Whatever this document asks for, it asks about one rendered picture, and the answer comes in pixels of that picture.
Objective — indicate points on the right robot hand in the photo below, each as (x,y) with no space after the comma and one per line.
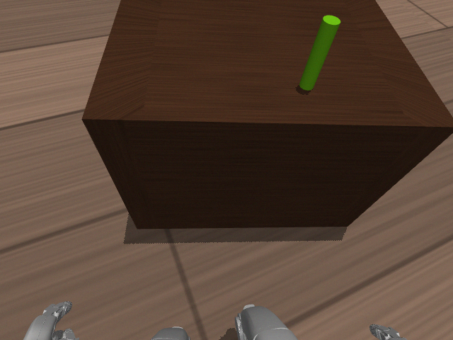
(384,333)

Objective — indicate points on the left robot hand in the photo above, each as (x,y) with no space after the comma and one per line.
(43,326)

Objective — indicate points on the can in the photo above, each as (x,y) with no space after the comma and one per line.
(319,51)

